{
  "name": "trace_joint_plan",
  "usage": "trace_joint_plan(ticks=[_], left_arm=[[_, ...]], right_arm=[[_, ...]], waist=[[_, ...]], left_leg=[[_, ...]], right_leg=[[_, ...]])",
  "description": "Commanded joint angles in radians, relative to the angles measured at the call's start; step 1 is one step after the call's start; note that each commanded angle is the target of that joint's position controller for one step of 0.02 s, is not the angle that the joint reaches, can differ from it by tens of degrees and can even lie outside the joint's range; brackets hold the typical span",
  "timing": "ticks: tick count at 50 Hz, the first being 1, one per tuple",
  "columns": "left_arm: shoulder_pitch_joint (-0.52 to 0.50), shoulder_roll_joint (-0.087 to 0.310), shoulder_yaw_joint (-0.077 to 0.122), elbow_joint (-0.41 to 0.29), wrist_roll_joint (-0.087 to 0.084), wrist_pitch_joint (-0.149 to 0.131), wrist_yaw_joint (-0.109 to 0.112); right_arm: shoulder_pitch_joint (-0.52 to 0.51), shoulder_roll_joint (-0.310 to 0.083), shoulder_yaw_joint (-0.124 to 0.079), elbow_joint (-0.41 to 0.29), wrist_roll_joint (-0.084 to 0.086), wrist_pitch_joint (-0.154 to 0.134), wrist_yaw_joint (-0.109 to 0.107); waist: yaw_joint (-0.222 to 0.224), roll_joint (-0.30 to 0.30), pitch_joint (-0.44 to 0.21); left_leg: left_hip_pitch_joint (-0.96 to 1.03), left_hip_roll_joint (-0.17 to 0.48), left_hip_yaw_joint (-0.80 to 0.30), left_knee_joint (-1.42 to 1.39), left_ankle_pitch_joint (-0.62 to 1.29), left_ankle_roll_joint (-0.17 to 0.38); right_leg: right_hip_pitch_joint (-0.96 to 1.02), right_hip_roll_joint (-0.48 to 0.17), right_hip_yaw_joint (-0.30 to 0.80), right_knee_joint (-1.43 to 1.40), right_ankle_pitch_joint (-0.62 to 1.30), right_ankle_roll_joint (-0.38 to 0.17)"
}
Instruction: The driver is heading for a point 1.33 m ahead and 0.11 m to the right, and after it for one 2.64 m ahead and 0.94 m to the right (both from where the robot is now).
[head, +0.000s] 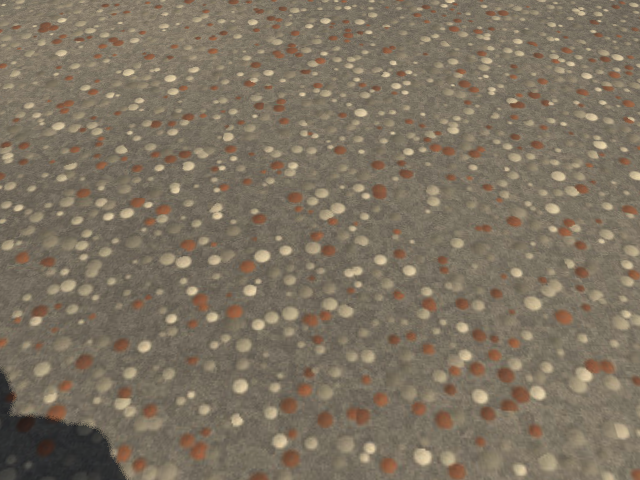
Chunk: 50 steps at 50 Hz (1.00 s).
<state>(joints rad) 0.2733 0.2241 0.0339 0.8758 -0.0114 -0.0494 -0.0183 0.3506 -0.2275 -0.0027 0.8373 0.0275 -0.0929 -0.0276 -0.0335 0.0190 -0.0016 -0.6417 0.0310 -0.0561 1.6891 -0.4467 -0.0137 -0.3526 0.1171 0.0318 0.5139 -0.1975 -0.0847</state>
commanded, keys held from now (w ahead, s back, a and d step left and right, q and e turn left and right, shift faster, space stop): w+e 0.48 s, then w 0.10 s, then w+q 0.42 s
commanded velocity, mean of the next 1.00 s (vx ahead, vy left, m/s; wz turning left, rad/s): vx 0.50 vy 0.00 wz -0.24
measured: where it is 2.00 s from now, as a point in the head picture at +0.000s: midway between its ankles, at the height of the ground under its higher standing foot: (341, 247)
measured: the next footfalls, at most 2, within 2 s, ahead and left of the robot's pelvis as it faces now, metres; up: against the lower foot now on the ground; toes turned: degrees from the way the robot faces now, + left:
left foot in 0.24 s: +0.34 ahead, +0.14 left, +0.00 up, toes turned -13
right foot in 0.76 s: +0.50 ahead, -0.20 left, +0.00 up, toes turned -20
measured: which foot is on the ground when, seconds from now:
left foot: up 0.00-0.22, down 0.24-0.76, up 0.78-1.00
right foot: down 0.00-0.26, up 0.28-0.74, down 0.76-1.00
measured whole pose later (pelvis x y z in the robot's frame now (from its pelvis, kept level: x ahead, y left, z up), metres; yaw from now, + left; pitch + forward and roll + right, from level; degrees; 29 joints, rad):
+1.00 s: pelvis +0.50 -0.10 +0.02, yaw -12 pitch +1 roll -2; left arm 0.28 0.23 0.08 0.88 0.01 -0.09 -0.01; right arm 0.21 -0.29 -0.09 0.84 0.03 -0.05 -0.01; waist 0.03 0.05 0.02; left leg -0.65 0.11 -0.07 1.06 -0.20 0.02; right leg -0.13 0.02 -0.14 0.29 -0.18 -0.04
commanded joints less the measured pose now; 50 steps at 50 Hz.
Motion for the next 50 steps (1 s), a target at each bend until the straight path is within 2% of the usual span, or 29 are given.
trace_joint_plan(ticks=[1, 2, 3, 4, 6, 8, 10, 12, 13, 14, 15, 16, 17, 18, 20, 24, 29, 34, 36, 37, 38, 39, 40, 41, 42, 43, 44, 47, 50], left_arm=[[-0.087, 0.148, 0.03, -0.102, 0.0, -0.038, 0.016], [-0.099, 0.17, 0.036, -0.117, 0.008, -0.041, 0.023], [-0.089, 0.18, 0.039, -0.111, 0.011, -0.039, 0.031], [-0.051, 0.189, 0.048, -0.103, 0.005, -0.037, 0.038], [0.019, 0.205, 0.061, -0.082, -0.023, -0.03, 0.047], [0.054, 0.177, 0.065, -0.077, -0.041, -0.014, 0.052], [0.087, 0.17, 0.073, -0.079, -0.035, 0.003, 0.053], [0.091, 0.139, 0.066, -0.092, -0.02, 0.01, 0.047], [0.089, 0.082, 0.046, -0.111, -0.003, 0.004, 0.036], [0.208, 0.033, 0.025, -0.144, -0.027, -0.009, 0.031], [0.182, 0.124, 0.039, -0.135, -0.031, -0.014, 0.032], [0.084, 0.183, 0.059, -0.146, -0.025, -0.008, 0.034], [0.023, 0.178, 0.063, -0.158, -0.016, 0.0, 0.038], [-0.004, 0.169, 0.066, -0.168, -0.008, 0.003, 0.036], [0.002, 0.134, 0.066, -0.174, -0.013, 0.015, 0.026], [-0.056, 0.091, 0.059, -0.206, -0.004, 0.032, 0.021], [-0.189, 0.06, 0.041, -0.228, -0.002, 0.011, 0.0], [-0.325, 0.077, 0.037, -0.266, -0.008, -0.014, -0.023], [-0.254, 0.113, 0.055, -0.245, -0.008, -0.025, -0.022], [-0.126, 0.153, 0.077, -0.201, -0.003, -0.028, -0.014], [0.054, 0.221, 0.104, -0.158, 0.008, -0.029, -0.002], [0.153, 0.334, 0.126, -0.138, 0.024, -0.025, 0.009], [0.187, 0.256, 0.105, -0.128, 0.023, -0.023, 0.011], [0.112, 0.196, 0.084, -0.126, 0.015, -0.025, 0.01], [0.037, 0.152, 0.071, -0.129, 0.009, -0.027, 0.009], [-0.028, 0.114, 0.059, -0.125, 0.011, -0.034, 0.005], [-0.068, 0.088, 0.054, -0.12, 0.019, -0.044, 0.002], [-0.088, 0.091, 0.061, -0.084, 0.021, -0.066, 0.004], [-0.069, 0.121, 0.071, -0.048, 0.025, -0.069, 0.018]], right_arm=[[-0.051, -0.095, -0.033, -0.141, -0.035, -0.014, -0.021], [-0.096, -0.097, -0.036, -0.156, -0.062, -0.018, -0.023], [-0.131, -0.073, -0.033, -0.166, -0.069, -0.024, -0.02], [-0.174, -0.067, -0.037, -0.176, -0.061, -0.026, -0.011], [-0.231, -0.066, -0.038, -0.203, -0.026, -0.016, -0.002], [-0.283, -0.094, -0.05, -0.226, -0.017, -0.004, 0.0], [-0.304, -0.116, -0.064, -0.24, -0.016, -0.01, 0.01], [-0.201, -0.15, -0.086, -0.219, -0.02, -0.025, 0.015], [-0.058, -0.198, -0.101, -0.199, -0.033, -0.031, 0.01], [0.05, -0.284, -0.126, -0.159, -0.038, -0.022, 0.015], [0.057, -0.216, -0.116, -0.163, -0.026, -0.019, 0.022], [0.013, -0.168, -0.102, -0.175, -0.029, -0.016, 0.018], [-0.054, -0.153, -0.095, -0.183, -0.036, -0.008, 0.016], [-0.103, -0.129, -0.09, -0.177, -0.039, -0.004, 0.017], [-0.138, -0.105, -0.085, -0.163, -0.041, -0.006, 0.019], [-0.124, -0.142, -0.103, -0.121, -0.028, -0.021, 0.016], [-0.062, -0.166, -0.112, -0.06, -0.013, -0.013, 0.015], [0.017, -0.207, -0.12, 0.005, 0.012, 0.009, 0.023], [0.009, -0.231, -0.123, 0.021, 0.016, 0.019, 0.023], [0.011, -0.22, -0.116, 0.029, 0.018, 0.021, 0.023], [-0.002, -0.181, -0.099, 0.018, 0.006, 0.016, 0.023], [0.084, -0.058, -0.058, -0.016, -0.011, 0.0, 0.029], [0.079, -0.109, -0.072, 0.009, 0.009, -0.017, 0.029], [0.003, -0.179, -0.095, -0.016, 0.03, -0.02, 0.028], [-0.047, -0.174, -0.095, -0.028, 0.028, -0.016, 0.022], [-0.076, -0.161, -0.097, -0.029, 0.012, -0.009, 0.013], [-0.063, -0.148, -0.101, -0.023, 0.004, 0.006, 0.01], [-0.045, -0.085, -0.093, -0.021, 0.01, 0.041, 0.012], [-0.109, -0.075, -0.09, -0.046, 0.002, 0.051, 0.018]], waist=[[-0.049, -0.014, 0.099], [-0.032, -0.04, 0.098], [-0.022, -0.065, 0.063], [0.0, -0.093, 0.031], [0.028, -0.107, -0.008], [0.044, -0.08, -0.007], [0.05, -0.073, -0.016], [-0.007, -0.081, -0.06], [-0.067, 0.004, -0.175], [-0.035, 0.342, -0.326], [-0.057, 0.291, -0.295], [-0.078, 0.179, -0.175], [-0.056, 0.093, -0.102], [-0.031, 0.081, -0.047], [0.012, 0.104, -0.017], [0.024, 0.07, -0.011], [-0.007, 0.043, 0.022], [-0.025, 0.063, 0.073], [0.035, 0.084, 0.035], [0.099, 0.071, -0.043], [0.181, 0.037, -0.172], [0.161, -0.213, -0.328], [0.182, -0.22, -0.406], [0.17, -0.182, -0.247], [0.137, -0.16, -0.16], [0.107, -0.137, -0.089], [0.07, -0.154, -0.054], [0.027, -0.107, -0.008], [0.029, -0.08, 0.032]], left_leg=[[-0.14, 0.109, -0.063, -0.47, 0.184, -0.021], [-0.007, 0.072, -0.011, -0.657, 0.288, -0.045], [0.161, 0.04, 0.017, -0.813, 0.413, -0.054], [0.258, 0.01, 0.021, -0.915, 0.538, -0.067], [0.283, -0.012, -0.016, -1.042, 0.606, -0.076], [0.241, -0.011, -0.046, -1.134, 0.558, -0.065], [0.255, -0.013, -0.051, -1.168, 0.466, -0.037], [0.414, -0.003, -0.041, -1.22, 0.342, 0.027], [0.658, 0.133, -0.152, -1.21, 0.309, 0.089], [0.976, 0.364, -0.572, -1.301, 0.066, 0.248], [0.974, 0.388, -0.732, -1.366, -0.154, 0.25], [0.872, 0.345, -0.602, -1.378, -0.122, 0.211], [0.752, 0.303, -0.464, -1.387, 0.038, 0.187], [0.655, 0.265, -0.367, -1.408, 0.164, 0.185], [0.532, 0.225, -0.243, -1.462, 0.272, 0.174], [0.521, 0.241, -0.098, -1.528, 0.411, 0.201], [0.534, 0.211, 0.038, -1.542, 0.45, 0.188], [0.579, 0.24, -0.006, -1.486, 0.466, 0.19], [0.592, 0.238, -0.009, -1.385, 0.626, 0.169], [0.553, 0.193, 0.028, -1.236, 0.757, 0.143], [0.388, 0.141, 0.065, -0.994, 0.644, 0.1], [-0.016, -0.007, 0.105, -0.589, 0.102, 0.025], [-0.099, -0.028, -0.061, -0.42, -0.132, 0.023], [-0.176, 0.022, -0.072, -0.377, -0.067, 0.035], [-0.161, 0.067, -0.041, -0.415, 0.021, 0.04], [-0.128, 0.092, -0.036, -0.462, 0.09, 0.038], [-0.067, 0.114, -0.047, -0.497, 0.143, 0.04], [-0.024, 0.12, -0.055, -0.552, 0.218, 0.038], [-0.067, 0.112, -0.065, -0.7, 0.349, 0.031]], right_leg=[[-0.085, -0.285, 0.376, -0.326, 0.02, -0.206], [-0.196, -0.209, 0.27, -0.323, 0.179, -0.193], [-0.268, -0.154, 0.185, -0.313, 0.272, -0.168], [-0.272, -0.143, 0.165, -0.3, 0.296, -0.16], [-0.152, -0.192, 0.23, -0.291, 0.245, -0.157], [-0.024, -0.216, 0.303, -0.228, 0.124, -0.131], [0.057, -0.237, 0.373, -0.148, 0.037, -0.11], [0.062, -0.181, 0.365, -0.005, 0.03, -0.071], [-0.051, -0.113, 0.275, 0.247, -0.047, -0.034], [-0.357, 0.007, 0.138, 0.566, -0.353, 0.02], [-0.496, -0.067, 0.146, 0.726, -0.37, 0.034], [-0.537, -0.097, 0.144, 0.775, -0.267, 0.043], [-0.507, -0.135, 0.112, 0.756, -0.186, 0.055], [-0.479, -0.161, 0.105, 0.703, -0.138, 0.062], [-0.387, -0.197, 0.083, 0.648, -0.109, 0.067], [-0.401, -0.21, 0.074, 0.522, 0.008, 0.081], [-0.326, -0.188, 0.037, 0.236, 0.201, 0.071], [-0.229, -0.161, -0.03, 0.052, 0.106, 0.046], [-0.075, -0.123, -0.06, -0.029, 0.073, 0.018], [0.131, -0.098, -0.075, -0.058, 0.098, -0.008], [0.427, -0.201, 0.025, -0.016, 0.128, -0.052], [0.808, -0.503, 0.461, -0.059, 0.045, -0.198], [0.774, -0.549, 0.649, -0.171, -0.052, -0.237], [0.661, -0.505, 0.487, -0.191, -0.057, -0.19], [0.532, -0.459, 0.358, -0.219, -0.031, -0.153], [0.414, -0.42, 0.273, -0.262, 0.007, -0.131], [0.327, -0.391, 0.201, -0.3, 0.055, -0.11], [0.237, -0.386, 0.075, -0.367, 0.193, -0.107], [0.242, -0.38, -0.032, -0.387, 0.278, -0.101]])
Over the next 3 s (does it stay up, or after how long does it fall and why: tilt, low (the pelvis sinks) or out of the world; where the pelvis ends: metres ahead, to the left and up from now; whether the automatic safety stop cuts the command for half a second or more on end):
stays up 1.17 -0.10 0.01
